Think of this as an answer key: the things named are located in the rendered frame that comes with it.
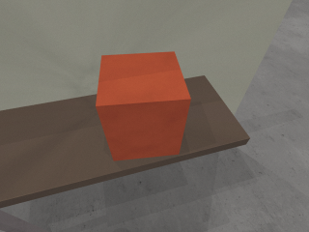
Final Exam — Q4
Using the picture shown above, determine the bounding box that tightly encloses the carton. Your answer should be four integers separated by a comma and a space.
96, 51, 191, 161

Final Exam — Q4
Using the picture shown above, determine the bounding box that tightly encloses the table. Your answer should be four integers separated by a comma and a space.
0, 75, 250, 232

